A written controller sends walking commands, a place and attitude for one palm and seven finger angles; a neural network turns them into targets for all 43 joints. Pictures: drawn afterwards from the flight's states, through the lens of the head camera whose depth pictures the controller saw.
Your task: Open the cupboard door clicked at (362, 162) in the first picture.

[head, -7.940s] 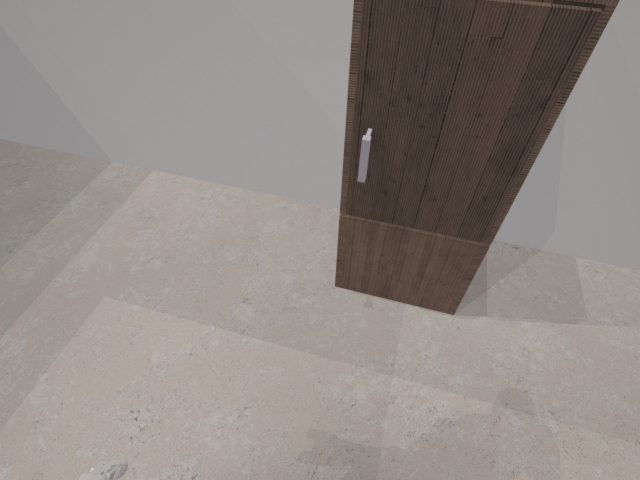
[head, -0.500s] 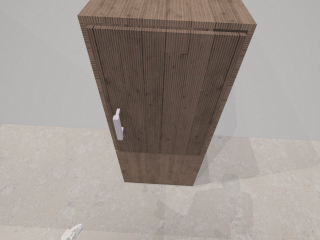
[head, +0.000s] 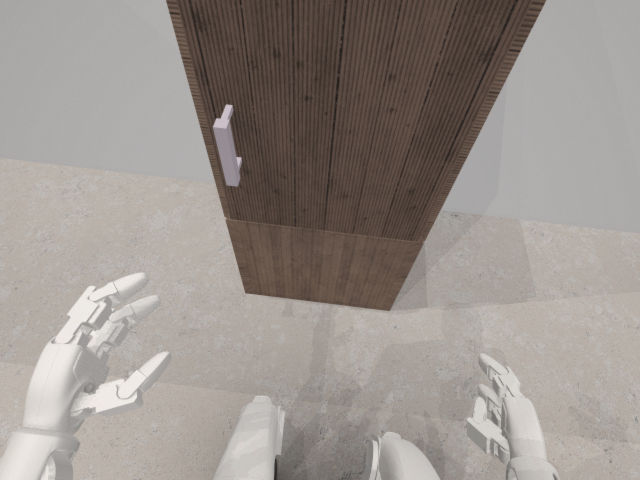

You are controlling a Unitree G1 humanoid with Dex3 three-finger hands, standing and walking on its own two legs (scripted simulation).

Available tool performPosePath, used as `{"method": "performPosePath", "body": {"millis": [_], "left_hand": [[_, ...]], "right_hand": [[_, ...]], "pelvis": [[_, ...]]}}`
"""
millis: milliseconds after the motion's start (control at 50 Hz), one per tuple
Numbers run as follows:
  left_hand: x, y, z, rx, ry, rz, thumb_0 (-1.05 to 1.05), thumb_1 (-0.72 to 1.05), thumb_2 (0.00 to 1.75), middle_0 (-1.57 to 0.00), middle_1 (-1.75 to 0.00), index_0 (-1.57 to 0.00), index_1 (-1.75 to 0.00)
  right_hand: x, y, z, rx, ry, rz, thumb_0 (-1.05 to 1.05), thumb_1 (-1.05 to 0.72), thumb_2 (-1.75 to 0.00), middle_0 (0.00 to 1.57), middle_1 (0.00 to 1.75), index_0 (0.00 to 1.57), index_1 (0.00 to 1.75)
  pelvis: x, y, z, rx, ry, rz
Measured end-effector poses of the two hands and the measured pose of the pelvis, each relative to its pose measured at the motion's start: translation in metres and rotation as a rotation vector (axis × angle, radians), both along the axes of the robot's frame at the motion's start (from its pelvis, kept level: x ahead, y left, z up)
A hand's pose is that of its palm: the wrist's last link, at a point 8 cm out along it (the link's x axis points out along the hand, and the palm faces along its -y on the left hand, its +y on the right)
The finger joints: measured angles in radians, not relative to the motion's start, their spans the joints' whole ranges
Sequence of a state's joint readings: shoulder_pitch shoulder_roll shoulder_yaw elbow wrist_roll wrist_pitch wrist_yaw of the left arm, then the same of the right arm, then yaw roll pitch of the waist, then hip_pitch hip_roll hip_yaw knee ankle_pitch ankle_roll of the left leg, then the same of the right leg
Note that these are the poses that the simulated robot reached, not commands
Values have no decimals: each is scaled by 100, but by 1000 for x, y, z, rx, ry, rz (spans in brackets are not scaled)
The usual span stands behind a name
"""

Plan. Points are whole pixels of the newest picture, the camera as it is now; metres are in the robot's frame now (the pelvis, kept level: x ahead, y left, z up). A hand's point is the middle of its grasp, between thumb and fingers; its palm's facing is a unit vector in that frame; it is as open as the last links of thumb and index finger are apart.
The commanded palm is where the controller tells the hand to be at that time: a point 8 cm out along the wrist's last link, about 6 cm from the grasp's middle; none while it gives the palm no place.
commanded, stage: raise the hand with hooked fingers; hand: left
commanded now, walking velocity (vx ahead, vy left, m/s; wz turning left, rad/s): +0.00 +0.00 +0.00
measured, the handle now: (230, 146) +0.58 +0.22 +0.02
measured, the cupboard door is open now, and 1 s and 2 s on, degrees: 0 0 0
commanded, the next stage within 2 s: move the hooked fingers beside the handle in 1.50 s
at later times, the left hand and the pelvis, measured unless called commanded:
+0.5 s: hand (108, 332) +0.25 +0.27 +0.04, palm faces +0.00 -1.00 -0.05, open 12.6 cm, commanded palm +0.23 +0.32 +0.05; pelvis +0.00 +0.04 +0.01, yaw -1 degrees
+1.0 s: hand (88, 296) +0.29 +0.31 +0.04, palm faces -0.01 -1.00 -0.05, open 13.9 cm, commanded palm +0.27 +0.35 +0.05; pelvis +0.00 +0.04 +0.01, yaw -2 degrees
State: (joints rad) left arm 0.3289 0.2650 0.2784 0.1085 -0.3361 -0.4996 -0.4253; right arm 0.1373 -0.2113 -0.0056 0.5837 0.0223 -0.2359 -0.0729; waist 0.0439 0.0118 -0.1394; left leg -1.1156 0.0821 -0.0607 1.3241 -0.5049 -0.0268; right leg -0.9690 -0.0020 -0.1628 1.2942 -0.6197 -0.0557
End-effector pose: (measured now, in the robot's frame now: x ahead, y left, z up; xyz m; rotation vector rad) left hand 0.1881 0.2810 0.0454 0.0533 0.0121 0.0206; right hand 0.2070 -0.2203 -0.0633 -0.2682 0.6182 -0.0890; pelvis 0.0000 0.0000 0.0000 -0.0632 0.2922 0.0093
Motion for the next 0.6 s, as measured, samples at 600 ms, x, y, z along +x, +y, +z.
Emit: {"method": "performPosePath", "body": {"millis": [600], "left_hand": [[45, 53, 4, 1, 24, -9, -1, -30, 38, -29, -108, -29, -107]], "right_hand": [[-37, 14, 17, -53, 73, -56, 1, -91, -90, 20, 30, 20, 30]], "pelvis": [[0, 41, 14, -11, 30, -18]]}}
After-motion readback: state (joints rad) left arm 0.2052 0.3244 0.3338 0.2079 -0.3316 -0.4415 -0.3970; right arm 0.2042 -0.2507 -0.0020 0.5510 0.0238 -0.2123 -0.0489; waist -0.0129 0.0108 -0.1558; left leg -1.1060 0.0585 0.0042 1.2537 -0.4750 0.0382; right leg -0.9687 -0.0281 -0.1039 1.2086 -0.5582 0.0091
